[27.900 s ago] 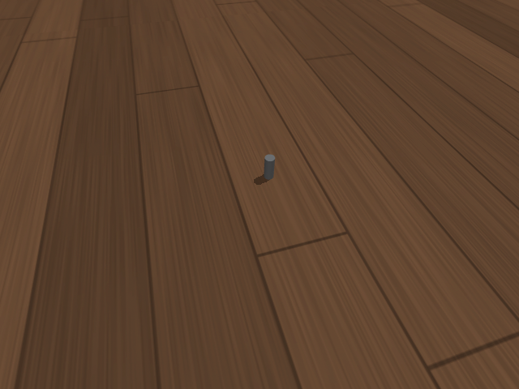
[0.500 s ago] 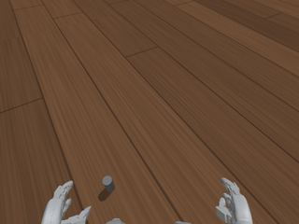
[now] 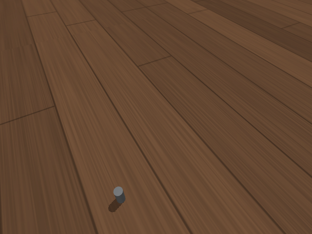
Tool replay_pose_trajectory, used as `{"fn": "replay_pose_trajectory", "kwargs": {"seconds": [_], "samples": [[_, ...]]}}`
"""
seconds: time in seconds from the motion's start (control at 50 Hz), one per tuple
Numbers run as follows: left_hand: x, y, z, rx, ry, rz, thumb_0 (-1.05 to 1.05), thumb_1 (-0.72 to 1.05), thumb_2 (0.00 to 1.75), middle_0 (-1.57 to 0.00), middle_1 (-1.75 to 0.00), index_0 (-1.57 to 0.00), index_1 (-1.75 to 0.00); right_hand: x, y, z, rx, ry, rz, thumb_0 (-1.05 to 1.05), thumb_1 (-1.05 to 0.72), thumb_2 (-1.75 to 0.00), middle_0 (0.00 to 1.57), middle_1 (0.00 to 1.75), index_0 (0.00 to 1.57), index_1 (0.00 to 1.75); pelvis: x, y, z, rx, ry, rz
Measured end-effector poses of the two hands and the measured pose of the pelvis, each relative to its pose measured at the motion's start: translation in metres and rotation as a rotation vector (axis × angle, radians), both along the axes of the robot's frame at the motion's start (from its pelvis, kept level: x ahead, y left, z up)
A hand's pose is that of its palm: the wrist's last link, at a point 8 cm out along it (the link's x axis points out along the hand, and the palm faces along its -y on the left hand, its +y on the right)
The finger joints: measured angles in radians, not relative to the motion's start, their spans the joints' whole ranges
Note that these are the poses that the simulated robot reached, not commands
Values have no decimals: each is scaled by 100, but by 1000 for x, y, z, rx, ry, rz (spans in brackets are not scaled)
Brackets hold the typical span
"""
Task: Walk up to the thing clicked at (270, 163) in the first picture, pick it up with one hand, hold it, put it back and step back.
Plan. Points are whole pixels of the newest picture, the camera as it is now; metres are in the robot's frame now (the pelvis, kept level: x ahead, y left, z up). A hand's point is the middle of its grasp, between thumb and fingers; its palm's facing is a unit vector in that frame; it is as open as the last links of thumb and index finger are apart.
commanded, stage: stand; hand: left
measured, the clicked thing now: (119, 195) +0.43 +0.21 -0.70
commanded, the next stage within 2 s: step back in 1.62 s
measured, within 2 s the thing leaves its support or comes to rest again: neither
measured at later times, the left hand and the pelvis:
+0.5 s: hand out of the picture +0.05 +0.25 -0.15, palm faces -0.01 -0.94 -0.35, open 7.4 cm; pelvis -0.01 +0.00 +0.01, yaw +0 degrees
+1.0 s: hand out of the picture +0.08 +0.24 -0.15, palm faces -0.02 -0.94 -0.34, open 7.3 cm; pelvis +0.01 +0.00 +0.01, yaw -1 degrees
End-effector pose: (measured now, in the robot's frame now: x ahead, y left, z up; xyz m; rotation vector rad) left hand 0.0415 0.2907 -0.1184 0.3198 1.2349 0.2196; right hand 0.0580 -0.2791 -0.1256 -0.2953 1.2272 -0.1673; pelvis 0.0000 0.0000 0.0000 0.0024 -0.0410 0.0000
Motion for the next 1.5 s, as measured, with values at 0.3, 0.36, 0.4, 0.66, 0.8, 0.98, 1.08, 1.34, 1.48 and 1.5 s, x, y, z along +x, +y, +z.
{"fn": "replay_pose_trajectory", "kwargs": {"seconds": [0.3,0.36,0.4,0.66,0.8,0.98,1.08,1.34,1.48,1.5], "samples": [[-4,0,5,-10,25,14,1,91,90,-21,-30,-21,-30,-1,1,5,11,10,-10,0,-91,-90,20,30,20,30,-6,1,9,1,-21,0],[-3,0,6,-9,29,15,1,91,90,-21,-30,-21,-30,-2,-2,6,6,16,-13,0,-91,-90,20,30,20,30,-6,0,10,0,-18,0],[-3,0,6,-8,32,15,1,91,90,-21,-30,-21,-30,-3,-4,7,3,22,-16,0,-91,-90,20,30,20,30,-6,0,10,0,-17,-1],[6,-1,6,-12,50,6,1,91,90,-21,-30,-21,-30,-7,-11,9,-8,53,-31,0,-91,-90,20,30,20,30,-2,-2,11,-2,-6,-7],[18,-3,7,-15,38,-1,1,91,90,-21,-30,-21,-30,-2,-12,9,-10,50,-32,0,-91,-90,20,30,20,30,3,-2,12,-1,-3,-9],[30,-2,8,-16,29,-6,1,91,90,-21,-30,-21,-30,7,-12,10,-8,41,-30,0,-91,-90,20,30,20,30,8,-2,12,1,6,-11],[35,-2,9,-15,27,-7,1,91,90,-21,-30,-21,-30,12,-13,10,-9,35,-29,0,-91,-90,20,30,20,30,11,-2,13,1,8,-13],[41,-3,11,-13,5,-8,1,91,90,-21,-30,-21,-30,20,-17,13,-14,9,-26,0,-91,-90,20,30,20,30,13,-4,13,1,4,-13],[39,-4,11,-13,4,-10,1,91,90,-21,-30,-21,-30,17,-18,13,-13,11,-30,0,-91,-90,20,30,20,30,11,-6,13,1,3,-14],[38,-4,11,-13,6,-10,1,91,90,-21,-30,-21,-30,16,-19,13,-12,13,-31,0,-91,-90,20,30,20,30,11,-6,13,0,3,-14]]}}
